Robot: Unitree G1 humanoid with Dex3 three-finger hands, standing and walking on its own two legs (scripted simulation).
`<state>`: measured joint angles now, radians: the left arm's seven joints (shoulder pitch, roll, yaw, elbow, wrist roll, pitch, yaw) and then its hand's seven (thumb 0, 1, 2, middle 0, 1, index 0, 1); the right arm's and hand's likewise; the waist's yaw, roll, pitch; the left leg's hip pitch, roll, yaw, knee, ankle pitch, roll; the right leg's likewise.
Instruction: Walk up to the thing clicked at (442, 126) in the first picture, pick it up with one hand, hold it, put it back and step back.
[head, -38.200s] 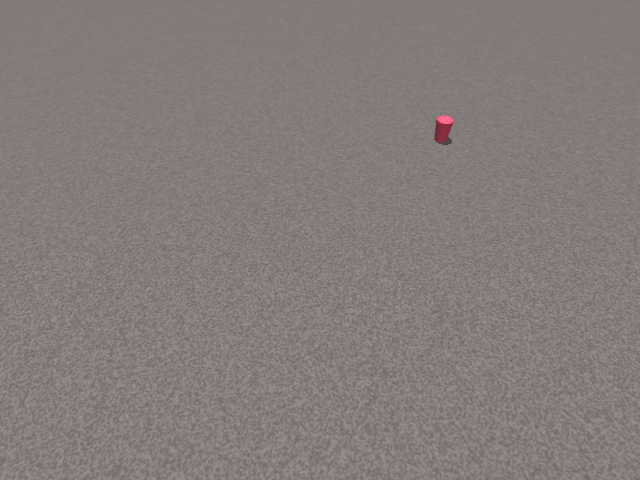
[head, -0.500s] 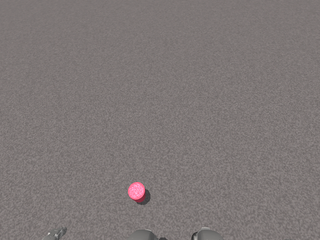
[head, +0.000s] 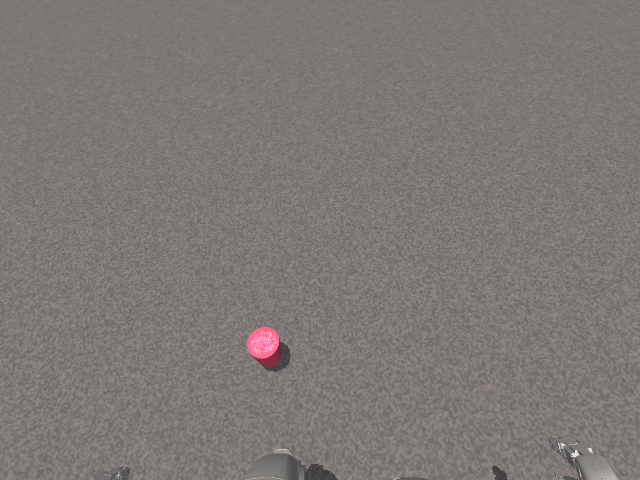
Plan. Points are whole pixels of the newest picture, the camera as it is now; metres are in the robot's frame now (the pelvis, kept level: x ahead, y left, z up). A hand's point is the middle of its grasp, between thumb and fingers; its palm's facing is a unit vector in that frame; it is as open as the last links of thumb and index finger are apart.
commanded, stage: step back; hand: left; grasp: from the side
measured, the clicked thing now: (266, 349) +0.51 +0.22 -0.69
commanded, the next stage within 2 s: none
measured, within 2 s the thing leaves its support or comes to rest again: neither
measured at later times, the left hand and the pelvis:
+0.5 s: hand out of the picture -0.03 +0.29 -0.14, palm faces +0.01 -0.92 -0.39, open 7.4 cm; pelvis -0.14 +0.01 +0.01, yaw +0 degrees
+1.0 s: hand out of the picture -0.20 +0.27 -0.13, palm faces +0.02 -0.90 -0.44, open 7.4 cm; pelvis -0.31 -0.01 +0.00, yaw +3 degrees
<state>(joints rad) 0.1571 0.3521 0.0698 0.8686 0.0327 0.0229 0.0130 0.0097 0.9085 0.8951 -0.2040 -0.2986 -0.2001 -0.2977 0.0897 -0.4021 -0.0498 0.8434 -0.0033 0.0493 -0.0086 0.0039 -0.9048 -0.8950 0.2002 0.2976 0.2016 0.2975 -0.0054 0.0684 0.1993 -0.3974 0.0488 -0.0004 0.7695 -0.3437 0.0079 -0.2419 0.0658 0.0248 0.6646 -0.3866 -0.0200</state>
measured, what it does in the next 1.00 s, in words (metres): walks backwards: left foot, then right foot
